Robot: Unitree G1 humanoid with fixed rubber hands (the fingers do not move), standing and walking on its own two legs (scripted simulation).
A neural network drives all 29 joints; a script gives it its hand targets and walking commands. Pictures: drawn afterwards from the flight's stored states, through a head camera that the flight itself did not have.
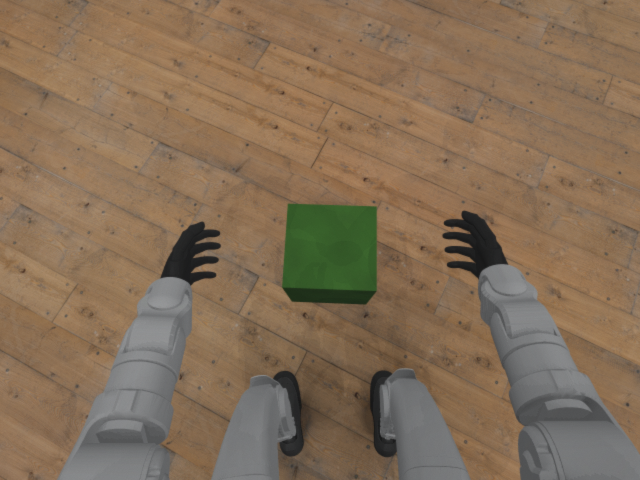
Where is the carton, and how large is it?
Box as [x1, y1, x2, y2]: [282, 204, 376, 304]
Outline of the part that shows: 288,204 282,287 291,300 365,304 376,290 376,206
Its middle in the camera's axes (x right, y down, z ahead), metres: +0.03 +0.04 +1.00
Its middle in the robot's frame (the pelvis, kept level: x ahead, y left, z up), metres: +0.49 -0.01 -0.57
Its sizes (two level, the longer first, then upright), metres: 0.210 0.200 0.250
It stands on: the floor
